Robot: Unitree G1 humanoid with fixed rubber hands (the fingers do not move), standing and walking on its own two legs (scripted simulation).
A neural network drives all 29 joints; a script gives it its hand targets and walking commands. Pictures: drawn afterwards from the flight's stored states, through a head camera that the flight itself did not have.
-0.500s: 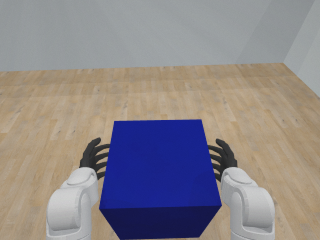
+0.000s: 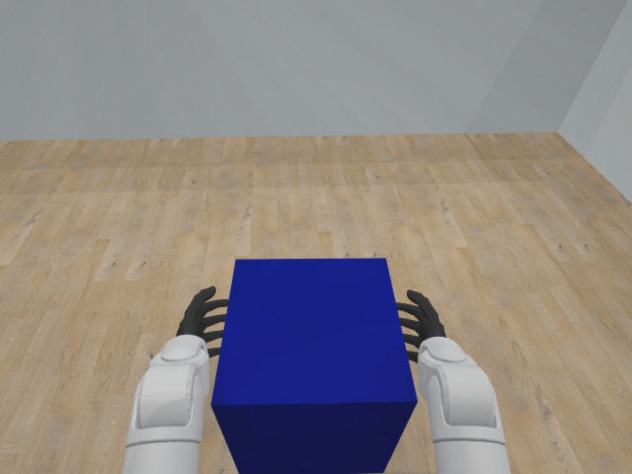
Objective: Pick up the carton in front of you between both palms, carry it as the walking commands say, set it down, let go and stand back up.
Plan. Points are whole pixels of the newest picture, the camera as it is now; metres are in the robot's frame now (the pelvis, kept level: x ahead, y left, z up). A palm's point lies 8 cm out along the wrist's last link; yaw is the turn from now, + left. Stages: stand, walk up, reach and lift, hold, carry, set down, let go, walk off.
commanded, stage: carry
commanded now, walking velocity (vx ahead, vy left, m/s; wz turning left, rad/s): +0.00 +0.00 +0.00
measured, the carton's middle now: (311, 369) +0.29 +0.00 -0.04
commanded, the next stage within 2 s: hold in 1.18 s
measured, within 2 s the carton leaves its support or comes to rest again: neither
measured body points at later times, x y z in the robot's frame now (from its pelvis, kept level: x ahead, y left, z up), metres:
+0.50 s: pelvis -0.03 +0.00 +0.00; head -0.04 +0.00 +0.45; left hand +0.28 +0.15 +0.04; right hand +0.28 -0.15 +0.03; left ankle -0.07 +0.11 -0.73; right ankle +0.00 -0.11 -0.73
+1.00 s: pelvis -0.04 +0.00 +0.00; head -0.06 +0.00 +0.45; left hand +0.26 +0.15 +0.04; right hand +0.26 -0.15 +0.04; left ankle -0.07 +0.11 -0.73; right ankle +0.00 -0.11 -0.73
